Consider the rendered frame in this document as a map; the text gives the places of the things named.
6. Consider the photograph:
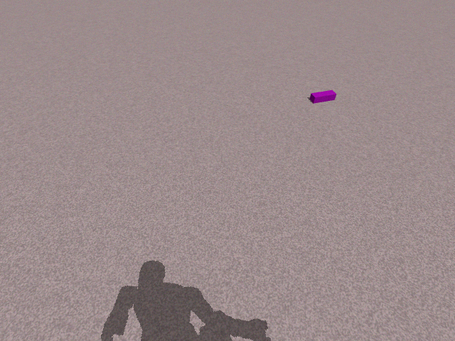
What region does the carton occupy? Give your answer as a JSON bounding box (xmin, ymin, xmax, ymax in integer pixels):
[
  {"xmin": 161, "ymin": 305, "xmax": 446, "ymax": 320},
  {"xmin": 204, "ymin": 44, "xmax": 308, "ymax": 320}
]
[{"xmin": 310, "ymin": 90, "xmax": 336, "ymax": 103}]

